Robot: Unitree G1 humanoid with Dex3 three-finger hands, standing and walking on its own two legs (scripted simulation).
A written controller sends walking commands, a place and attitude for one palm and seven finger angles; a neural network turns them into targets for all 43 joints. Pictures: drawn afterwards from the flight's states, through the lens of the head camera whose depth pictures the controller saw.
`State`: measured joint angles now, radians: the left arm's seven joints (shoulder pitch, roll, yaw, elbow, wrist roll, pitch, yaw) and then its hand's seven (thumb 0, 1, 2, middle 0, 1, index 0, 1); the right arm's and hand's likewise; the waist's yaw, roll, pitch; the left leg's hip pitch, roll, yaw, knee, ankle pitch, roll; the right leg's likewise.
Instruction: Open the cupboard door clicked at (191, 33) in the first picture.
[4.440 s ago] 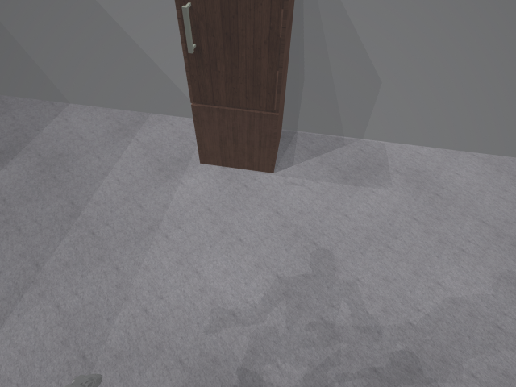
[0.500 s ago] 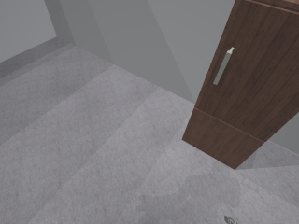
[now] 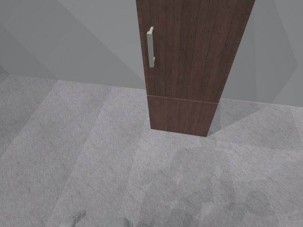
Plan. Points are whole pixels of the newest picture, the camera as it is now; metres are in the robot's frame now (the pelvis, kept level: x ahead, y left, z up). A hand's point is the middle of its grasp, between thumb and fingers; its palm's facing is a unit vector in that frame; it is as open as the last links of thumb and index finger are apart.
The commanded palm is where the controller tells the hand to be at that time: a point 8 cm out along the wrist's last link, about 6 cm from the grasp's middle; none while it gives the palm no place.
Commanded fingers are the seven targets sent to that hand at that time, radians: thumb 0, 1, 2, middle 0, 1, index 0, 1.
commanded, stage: turn to face it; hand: left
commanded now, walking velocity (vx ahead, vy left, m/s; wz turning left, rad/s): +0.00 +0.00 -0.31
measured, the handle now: (151, 48) +0.81 +0.02 +0.00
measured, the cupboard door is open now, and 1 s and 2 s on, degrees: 0 0 0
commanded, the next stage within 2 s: take the last steps up to it in 0.24 s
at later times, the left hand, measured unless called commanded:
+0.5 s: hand out of the picture +0.07 +0.22 -0.16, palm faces -0.11 -0.98 -0.18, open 7.3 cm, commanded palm none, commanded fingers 0.00 0.90 0.90 -0.20 -0.30 -0.20 -0.30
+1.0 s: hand out of the picture +0.13 +0.11 -0.15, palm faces -0.15 -0.96 -0.21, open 7.2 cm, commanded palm none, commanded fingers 0.00 0.90 0.90 -0.20 -0.30 -0.20 -0.30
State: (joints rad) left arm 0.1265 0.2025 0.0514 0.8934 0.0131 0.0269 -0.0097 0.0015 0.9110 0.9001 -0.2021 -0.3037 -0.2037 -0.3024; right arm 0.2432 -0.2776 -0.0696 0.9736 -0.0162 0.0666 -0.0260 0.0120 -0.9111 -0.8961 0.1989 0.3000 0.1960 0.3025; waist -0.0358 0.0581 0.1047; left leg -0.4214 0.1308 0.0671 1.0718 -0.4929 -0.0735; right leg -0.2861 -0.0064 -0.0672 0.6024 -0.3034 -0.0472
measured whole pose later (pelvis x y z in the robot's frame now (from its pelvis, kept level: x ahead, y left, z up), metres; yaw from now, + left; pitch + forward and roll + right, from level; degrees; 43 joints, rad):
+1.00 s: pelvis +0.07 -0.06 +0.01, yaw -11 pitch -1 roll +0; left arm 0.28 0.15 0.05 1.07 0.02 -0.06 0.01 -0.01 0.94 0.90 -0.20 -0.30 -0.20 -0.30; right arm 0.35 -0.19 -0.07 1.12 -0.03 0.01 0.01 0.01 -0.91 -0.90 0.20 0.30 0.19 0.30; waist -0.03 0.03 0.01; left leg -0.47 0.11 0.09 1.02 -0.31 -0.01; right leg -0.12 -0.02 -0.14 0.39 -0.26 -0.03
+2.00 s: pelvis +0.20 -0.05 +0.00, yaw -9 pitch -1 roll +0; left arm 0.19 0.18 0.02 0.98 0.02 0.02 0.05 0.00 0.91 0.90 -0.21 -0.30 -0.21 -0.30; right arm 0.25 -0.21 -0.05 0.97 -0.02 0.02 -0.02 0.01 -0.91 -0.90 0.20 0.30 0.19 0.30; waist -0.01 0.01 0.04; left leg -0.21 0.02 0.04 0.56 -0.33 -0.01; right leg -0.38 -0.09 -0.10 0.59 -0.19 0.01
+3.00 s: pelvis +0.23 -0.06 +0.01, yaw -10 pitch -1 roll +0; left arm 0.21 0.17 0.01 1.08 0.01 -0.02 0.03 0.00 0.92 0.90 -0.20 -0.30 -0.20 -0.30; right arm 0.29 -0.16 0.00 1.11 -0.02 -0.02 -0.03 0.01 -0.91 -0.90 0.20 0.30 0.20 0.30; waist -0.01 0.01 0.05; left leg -0.08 0.02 0.06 0.44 -0.34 -0.01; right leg -0.27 -0.04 -0.03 0.50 -0.20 0.01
